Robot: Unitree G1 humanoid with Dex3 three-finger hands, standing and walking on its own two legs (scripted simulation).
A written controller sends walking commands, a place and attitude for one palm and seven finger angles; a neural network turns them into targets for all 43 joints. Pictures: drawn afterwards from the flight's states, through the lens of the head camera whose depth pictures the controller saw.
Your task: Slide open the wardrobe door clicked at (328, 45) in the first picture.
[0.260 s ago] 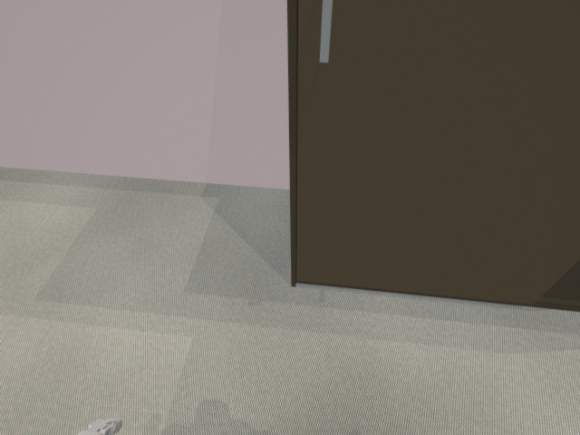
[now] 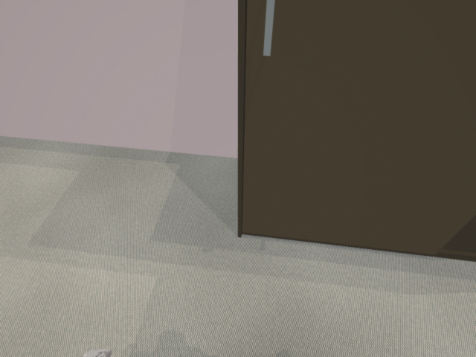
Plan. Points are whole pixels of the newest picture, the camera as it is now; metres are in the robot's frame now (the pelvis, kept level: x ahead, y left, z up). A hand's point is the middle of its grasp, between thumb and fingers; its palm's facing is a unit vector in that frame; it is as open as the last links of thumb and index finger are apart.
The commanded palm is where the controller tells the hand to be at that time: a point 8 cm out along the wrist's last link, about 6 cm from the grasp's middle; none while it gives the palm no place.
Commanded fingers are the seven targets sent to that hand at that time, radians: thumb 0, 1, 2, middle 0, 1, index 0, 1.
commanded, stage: stand and wait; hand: left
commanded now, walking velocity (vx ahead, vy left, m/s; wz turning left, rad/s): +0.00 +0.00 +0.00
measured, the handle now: (270, 9) +0.78 -0.03 +0.27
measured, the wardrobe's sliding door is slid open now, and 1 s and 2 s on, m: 0.00 0.00 0.00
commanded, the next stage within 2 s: look at it before walking up in 0.56 s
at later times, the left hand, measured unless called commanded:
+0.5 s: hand out of the picture +0.06 +0.25 -0.15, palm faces -0.02 -0.94 -0.34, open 7.4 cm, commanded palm none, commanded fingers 0.00 0.90 0.90 -0.20 -0.30 -0.20 -0.30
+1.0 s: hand out of the picture +0.06 +0.25 -0.15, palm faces -0.03 -0.94 -0.33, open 7.4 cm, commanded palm none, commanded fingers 0.00 0.90 0.90 -0.20 -0.30 -0.20 -0.30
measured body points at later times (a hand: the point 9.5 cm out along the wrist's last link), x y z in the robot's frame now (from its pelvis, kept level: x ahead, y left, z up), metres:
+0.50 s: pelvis -0.01 +0.00 +0.00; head -0.01 -0.01 +0.45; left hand +0.06 +0.30 -0.12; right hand +0.06 -0.30 -0.13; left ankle -0.01 +0.13 -0.74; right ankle -0.01 -0.11 -0.74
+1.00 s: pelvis -0.01 +0.00 +0.01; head +0.00 +0.00 +0.46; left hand +0.06 +0.29 -0.13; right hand +0.06 -0.29 -0.13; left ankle -0.01 +0.13 -0.74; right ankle -0.01 -0.11 -0.74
